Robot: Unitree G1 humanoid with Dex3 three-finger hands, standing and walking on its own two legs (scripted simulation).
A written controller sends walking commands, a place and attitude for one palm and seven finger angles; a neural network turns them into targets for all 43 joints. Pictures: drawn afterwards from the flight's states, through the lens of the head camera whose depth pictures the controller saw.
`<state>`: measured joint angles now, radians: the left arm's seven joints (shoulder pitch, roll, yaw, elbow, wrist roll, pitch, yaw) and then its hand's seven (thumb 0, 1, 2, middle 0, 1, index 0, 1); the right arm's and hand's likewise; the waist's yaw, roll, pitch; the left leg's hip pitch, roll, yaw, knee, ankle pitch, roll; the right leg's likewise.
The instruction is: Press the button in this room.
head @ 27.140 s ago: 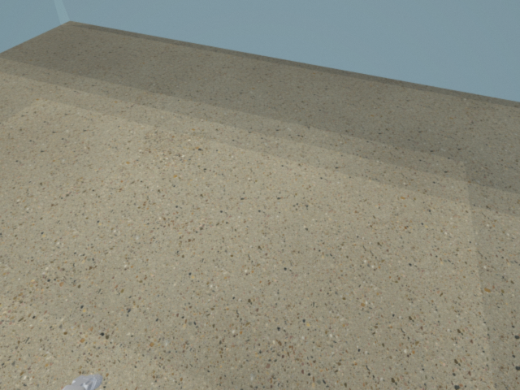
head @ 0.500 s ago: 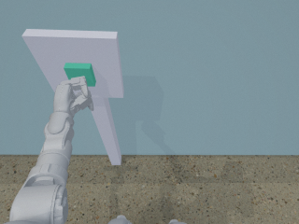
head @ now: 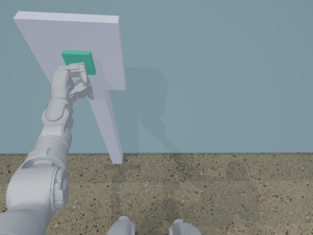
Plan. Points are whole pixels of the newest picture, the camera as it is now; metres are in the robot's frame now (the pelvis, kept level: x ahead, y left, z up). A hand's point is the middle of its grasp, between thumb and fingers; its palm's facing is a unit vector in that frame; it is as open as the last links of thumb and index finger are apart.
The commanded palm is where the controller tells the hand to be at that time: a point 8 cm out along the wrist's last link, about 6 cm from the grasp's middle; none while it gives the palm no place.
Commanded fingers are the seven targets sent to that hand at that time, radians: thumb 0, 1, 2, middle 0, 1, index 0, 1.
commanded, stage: hold the button down briefly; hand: left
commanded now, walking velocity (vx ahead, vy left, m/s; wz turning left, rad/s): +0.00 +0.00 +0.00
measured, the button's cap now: (80, 60) +0.53 +0.18 +0.12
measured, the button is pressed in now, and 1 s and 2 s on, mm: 14 0 0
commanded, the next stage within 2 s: pull the fist back off the button in 0.20 s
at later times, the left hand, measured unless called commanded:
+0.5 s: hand (89, 86) +0.47 +0.16 +0.09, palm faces +0.02 -1.00 -0.03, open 2.9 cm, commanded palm +0.46 +0.20 +0.10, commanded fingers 0.00 0.90 0.90 -1.30 -1.50 -1.30 -1.50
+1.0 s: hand (93, 96) +0.44 +0.15 +0.09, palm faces -0.02 -1.00 -0.01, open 3.0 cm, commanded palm +0.40 +0.20 +0.10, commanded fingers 0.00 0.90 0.90 -1.30 -1.50 -1.30 -1.50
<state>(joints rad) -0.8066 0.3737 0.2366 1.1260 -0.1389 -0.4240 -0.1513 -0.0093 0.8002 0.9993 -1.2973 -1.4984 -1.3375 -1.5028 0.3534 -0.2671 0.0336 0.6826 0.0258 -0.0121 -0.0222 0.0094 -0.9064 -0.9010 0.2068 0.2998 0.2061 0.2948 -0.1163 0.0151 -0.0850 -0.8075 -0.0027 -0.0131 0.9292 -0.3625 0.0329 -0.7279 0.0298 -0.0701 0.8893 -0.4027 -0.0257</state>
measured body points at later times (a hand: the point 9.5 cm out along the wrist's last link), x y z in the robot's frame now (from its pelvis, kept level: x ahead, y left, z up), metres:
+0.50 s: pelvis -0.01 +0.00 +0.00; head +0.07 +0.02 +0.44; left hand +0.46 +0.21 +0.09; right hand +0.03 -0.26 -0.12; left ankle +0.05 +0.10 -0.69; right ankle +0.02 -0.11 -0.69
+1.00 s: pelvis +0.03 +0.00 +0.01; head +0.08 +0.00 +0.46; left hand +0.43 +0.20 +0.09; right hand +0.11 -0.25 -0.10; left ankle +0.05 +0.10 -0.69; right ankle +0.02 -0.11 -0.69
